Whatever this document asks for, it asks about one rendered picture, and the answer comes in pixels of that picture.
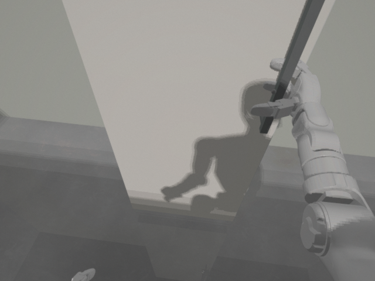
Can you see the right robot forearm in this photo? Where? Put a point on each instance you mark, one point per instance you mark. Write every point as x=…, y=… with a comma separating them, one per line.
x=322, y=161

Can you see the robot right hand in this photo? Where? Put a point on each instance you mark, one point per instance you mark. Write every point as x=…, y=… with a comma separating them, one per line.
x=306, y=89

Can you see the fridge door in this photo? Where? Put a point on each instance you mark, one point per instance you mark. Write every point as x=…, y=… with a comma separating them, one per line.
x=175, y=81

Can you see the handle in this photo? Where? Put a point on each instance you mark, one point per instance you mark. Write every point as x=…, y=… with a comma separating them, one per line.
x=309, y=17

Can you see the right robot upper arm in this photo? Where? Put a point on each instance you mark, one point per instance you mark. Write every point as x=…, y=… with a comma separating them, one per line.
x=343, y=238

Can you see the robot left hand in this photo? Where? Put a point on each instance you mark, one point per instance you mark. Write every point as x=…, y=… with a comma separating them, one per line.
x=84, y=276

